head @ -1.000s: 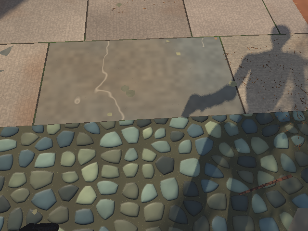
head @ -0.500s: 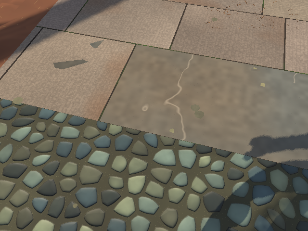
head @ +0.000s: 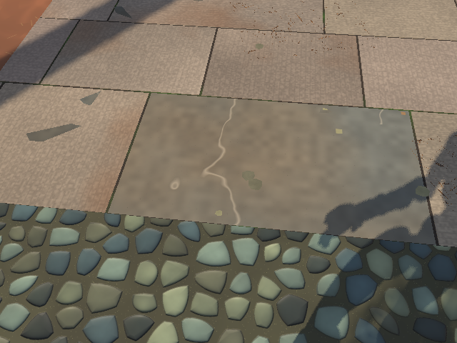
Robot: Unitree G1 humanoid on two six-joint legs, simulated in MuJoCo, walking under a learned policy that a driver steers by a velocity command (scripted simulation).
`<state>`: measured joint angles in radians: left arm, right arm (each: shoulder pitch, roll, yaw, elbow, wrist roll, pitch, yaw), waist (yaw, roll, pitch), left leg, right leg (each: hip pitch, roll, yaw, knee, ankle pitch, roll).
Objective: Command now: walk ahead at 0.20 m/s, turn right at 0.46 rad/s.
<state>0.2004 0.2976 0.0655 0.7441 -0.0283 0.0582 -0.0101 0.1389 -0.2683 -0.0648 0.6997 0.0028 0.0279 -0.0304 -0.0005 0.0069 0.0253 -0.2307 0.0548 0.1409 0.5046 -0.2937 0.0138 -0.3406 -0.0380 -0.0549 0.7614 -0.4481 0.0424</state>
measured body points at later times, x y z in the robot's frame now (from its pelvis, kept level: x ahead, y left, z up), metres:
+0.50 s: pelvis +0.18 -0.04 -0.01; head +0.21 -0.07 +0.44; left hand +0.24 +0.25 -0.11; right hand +0.37 -0.33 -0.08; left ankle +0.36 +0.04 -0.72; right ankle -0.03 -0.11 -0.74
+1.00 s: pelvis +0.44 -0.13 -0.01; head +0.46 -0.15 +0.44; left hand +0.72 +0.05 -0.06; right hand +0.39 -0.42 -0.14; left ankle +0.36 +0.03 -0.73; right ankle +0.52 -0.27 -0.74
